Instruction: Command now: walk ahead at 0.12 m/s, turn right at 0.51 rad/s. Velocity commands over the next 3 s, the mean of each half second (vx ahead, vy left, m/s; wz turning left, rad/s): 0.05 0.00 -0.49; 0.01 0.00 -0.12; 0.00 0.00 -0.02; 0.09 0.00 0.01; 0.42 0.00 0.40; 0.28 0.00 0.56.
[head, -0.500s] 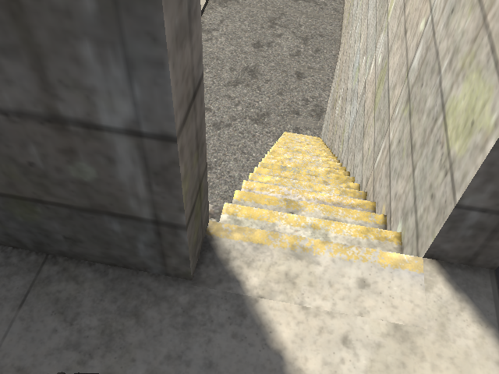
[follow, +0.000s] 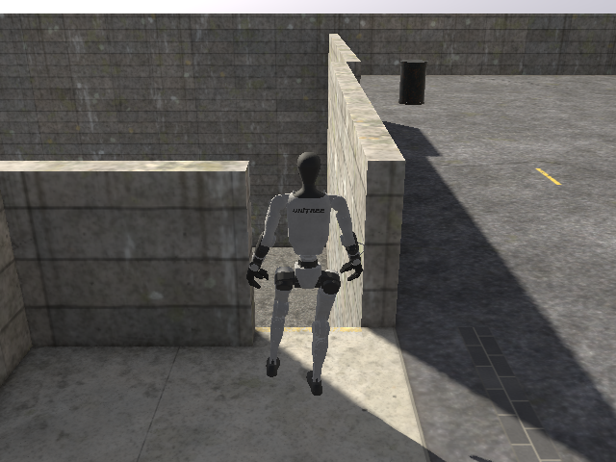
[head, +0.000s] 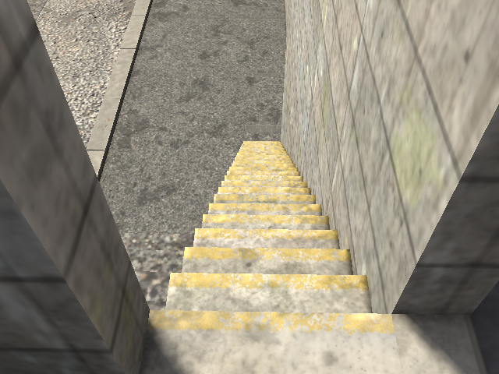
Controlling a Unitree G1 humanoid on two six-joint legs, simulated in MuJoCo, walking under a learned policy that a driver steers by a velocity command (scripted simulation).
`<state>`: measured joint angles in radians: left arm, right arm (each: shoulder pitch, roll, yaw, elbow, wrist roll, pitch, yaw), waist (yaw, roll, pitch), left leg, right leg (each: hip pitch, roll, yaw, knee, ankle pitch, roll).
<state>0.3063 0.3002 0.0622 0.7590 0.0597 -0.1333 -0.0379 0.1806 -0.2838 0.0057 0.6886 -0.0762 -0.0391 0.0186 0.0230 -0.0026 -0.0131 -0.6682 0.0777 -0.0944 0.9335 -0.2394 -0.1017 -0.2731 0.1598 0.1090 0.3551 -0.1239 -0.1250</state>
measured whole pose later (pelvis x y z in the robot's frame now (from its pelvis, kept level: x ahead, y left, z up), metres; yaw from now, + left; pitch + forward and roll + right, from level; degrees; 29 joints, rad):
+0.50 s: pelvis +0.13 +0.05 +0.00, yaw -17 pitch +3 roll +0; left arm 0.27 0.31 0.02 0.67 0.05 -0.06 -0.01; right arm 0.08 -0.27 -0.02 0.75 -0.01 -0.11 -0.01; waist -0.02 -0.01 -0.02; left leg -0.28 -0.02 0.04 0.40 -0.17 0.05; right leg -0.49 0.07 0.09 1.17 -0.62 0.13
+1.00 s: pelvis +0.13 +0.04 -0.02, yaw -18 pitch +0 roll +1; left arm 0.20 0.28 0.02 0.68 -0.01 -0.10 -0.06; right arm 0.11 -0.29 -0.06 0.69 0.02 -0.08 0.08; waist -0.01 0.00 0.01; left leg -0.31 0.00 0.05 0.60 -0.30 0.01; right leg -0.27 -0.06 0.00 0.62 -0.36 0.04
